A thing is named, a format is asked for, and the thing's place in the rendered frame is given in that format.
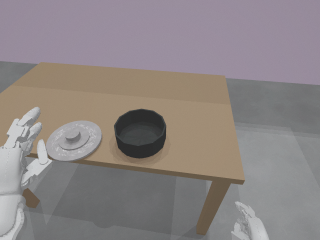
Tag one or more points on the left robot hand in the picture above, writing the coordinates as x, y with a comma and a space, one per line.
19, 144

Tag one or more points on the robot left forearm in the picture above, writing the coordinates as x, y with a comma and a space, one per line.
13, 221

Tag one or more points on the lid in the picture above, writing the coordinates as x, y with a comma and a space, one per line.
62, 150

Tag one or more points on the right robot hand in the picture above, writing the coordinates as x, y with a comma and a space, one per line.
253, 229

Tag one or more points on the table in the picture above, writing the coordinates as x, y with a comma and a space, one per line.
201, 140

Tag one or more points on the knob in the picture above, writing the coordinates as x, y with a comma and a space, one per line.
72, 134

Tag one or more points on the pot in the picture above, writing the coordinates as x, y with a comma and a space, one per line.
140, 133

